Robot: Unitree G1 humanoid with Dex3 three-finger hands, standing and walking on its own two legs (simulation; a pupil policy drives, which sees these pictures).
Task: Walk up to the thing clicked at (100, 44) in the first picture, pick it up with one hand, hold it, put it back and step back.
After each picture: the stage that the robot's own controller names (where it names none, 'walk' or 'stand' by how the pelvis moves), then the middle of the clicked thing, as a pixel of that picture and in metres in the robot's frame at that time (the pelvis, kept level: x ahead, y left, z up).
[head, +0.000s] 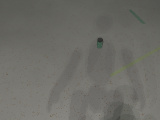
stand; (99, 43) +1.44 -0.19 -0.72
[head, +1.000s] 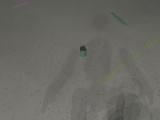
walk; (83, 51) +1.33 +0.13 -0.70
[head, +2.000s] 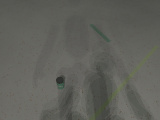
walk; (60, 83) +0.82 +0.25 -0.71
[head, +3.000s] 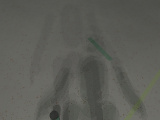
walk; (54, 117) +0.49 +0.23 -0.70
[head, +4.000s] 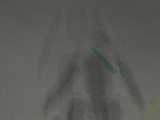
stand; out of the picture +0.36 +0.23 -0.72
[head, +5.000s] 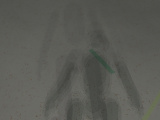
stand; out of the picture +0.36 +0.24 -0.72
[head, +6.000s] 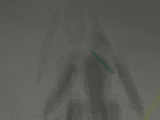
stand; out of the picture +0.37 +0.24 -0.73
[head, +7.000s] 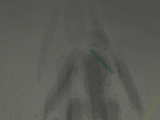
stand; out of the picture +0.36 +0.23 -0.73
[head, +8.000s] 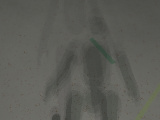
go down; out of the picture +0.37 +0.23 -0.72
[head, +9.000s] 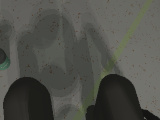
go down; out of the picture +0.42 +0.30 -0.28
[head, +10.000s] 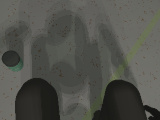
approach; (13, 61) +0.41 +0.30 -0.30
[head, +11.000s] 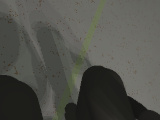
close in; out of the picture +0.37 +0.34 -0.22
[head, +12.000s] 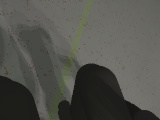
close; out of the picture +0.38 +0.34 -0.21
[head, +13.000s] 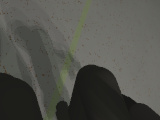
lift; out of the picture +0.36 +0.32 -0.22
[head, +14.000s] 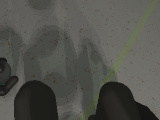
lift; out of the picture +0.32 +0.29 -0.09
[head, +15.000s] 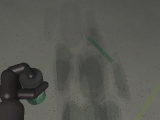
hold; (33, 87) +0.33 +0.18 +0.05
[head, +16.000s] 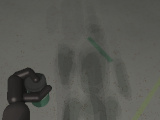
hold; (38, 90) +0.33 +0.18 +0.01
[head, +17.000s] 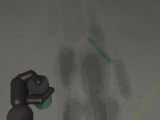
hold; (40, 92) +0.33 +0.17 +0.00
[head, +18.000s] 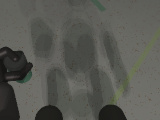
crouch; (19, 68) +0.40 +0.23 -0.07
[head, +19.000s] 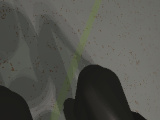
lower; out of the picture +0.41 +0.34 -0.21
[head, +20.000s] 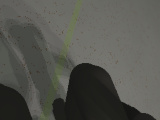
lower; out of the picture +0.40 +0.35 -0.22
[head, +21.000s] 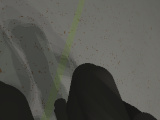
lower; out of the picture +0.39 +0.35 -0.22
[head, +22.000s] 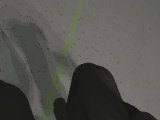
lower; out of the picture +0.39 +0.35 -0.22
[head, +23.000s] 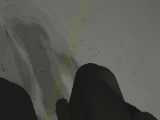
loosen; out of the picture +0.39 +0.35 -0.22
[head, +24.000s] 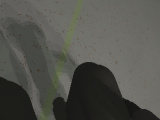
withdraw; out of the picture +0.38 +0.34 -0.22
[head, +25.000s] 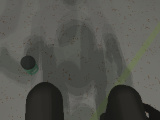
walk; (30, 65) +0.45 +0.28 -0.34
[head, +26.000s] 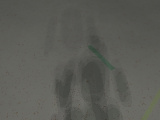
stand; out of the picture +0.38 +0.22 -0.66
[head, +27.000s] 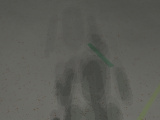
stand; out of the picture +0.40 +0.23 -0.67
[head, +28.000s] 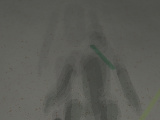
stand; out of the picture +0.39 +0.22 -0.70
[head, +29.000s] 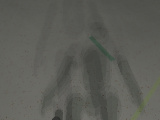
walk; out of the picture +0.42 +0.22 -0.71
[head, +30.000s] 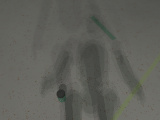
walk; (61, 96) +0.55 +0.19 -0.70
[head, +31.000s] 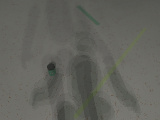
walk; (51, 69) +0.82 +0.25 -0.70
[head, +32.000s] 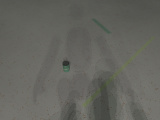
walk; (66, 66) +1.07 +0.23 -0.71
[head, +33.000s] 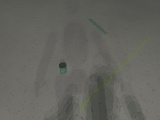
stand; (62, 68) +1.03 +0.24 -0.73
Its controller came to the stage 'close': yes
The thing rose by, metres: 0.71
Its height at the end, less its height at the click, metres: +0.00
